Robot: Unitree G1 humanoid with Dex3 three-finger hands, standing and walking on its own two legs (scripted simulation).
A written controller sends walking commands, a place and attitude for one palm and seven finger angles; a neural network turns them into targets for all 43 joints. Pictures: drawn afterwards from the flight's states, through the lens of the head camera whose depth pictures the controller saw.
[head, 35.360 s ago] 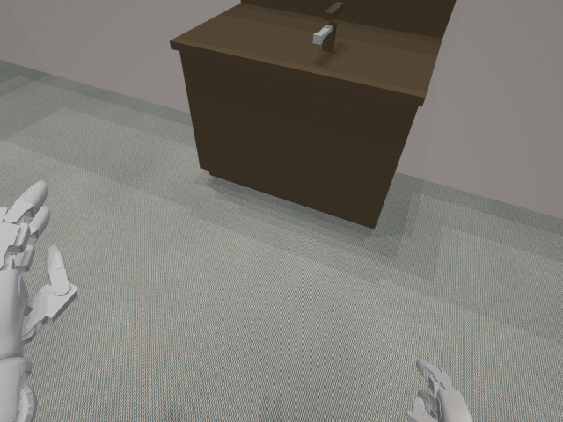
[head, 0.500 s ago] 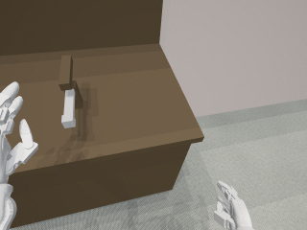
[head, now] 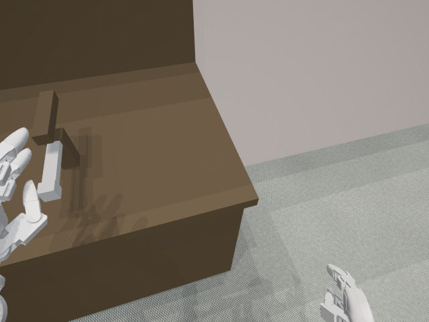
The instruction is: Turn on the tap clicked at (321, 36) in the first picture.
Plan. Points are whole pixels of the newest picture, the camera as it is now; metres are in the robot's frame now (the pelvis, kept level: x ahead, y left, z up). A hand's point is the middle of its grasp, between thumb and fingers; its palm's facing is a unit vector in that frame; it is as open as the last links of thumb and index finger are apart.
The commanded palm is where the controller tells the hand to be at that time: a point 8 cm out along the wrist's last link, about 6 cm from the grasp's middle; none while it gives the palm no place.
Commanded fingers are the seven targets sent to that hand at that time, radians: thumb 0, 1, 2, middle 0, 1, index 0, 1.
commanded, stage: come to a stop and stand still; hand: left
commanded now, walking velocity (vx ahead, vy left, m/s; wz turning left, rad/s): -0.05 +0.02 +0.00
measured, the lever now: (49, 190) +0.32 +0.32 +0.06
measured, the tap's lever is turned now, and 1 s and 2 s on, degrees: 0 0 0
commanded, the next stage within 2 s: look again from close up in 1.46 s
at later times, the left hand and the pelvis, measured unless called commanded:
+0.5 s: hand (3, 257) +0.17 +0.27 +0.15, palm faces +0.28 -0.87 -0.40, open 7.4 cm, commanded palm +0.12 +0.31 +0.18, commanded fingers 0.00 0.90 0.90 -0.20 -0.30 -0.20 -0.30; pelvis -0.05 +0.03 +0.00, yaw -2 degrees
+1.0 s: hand out of the picture +0.19 +0.33 +0.17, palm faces +0.40 -0.85 -0.35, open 7.4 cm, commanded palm +0.13 +0.35 +0.18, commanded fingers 0.00 0.90 0.90 -0.20 -0.30 -0.20 -0.30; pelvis -0.04 +0.08 +0.01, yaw -1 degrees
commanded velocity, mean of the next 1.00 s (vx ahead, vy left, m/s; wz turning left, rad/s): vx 0.00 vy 0.00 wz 0.00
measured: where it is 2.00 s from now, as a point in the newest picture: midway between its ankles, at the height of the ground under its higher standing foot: outside the picture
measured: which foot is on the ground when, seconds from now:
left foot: down 0.00-1.00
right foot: down 0.00-1.00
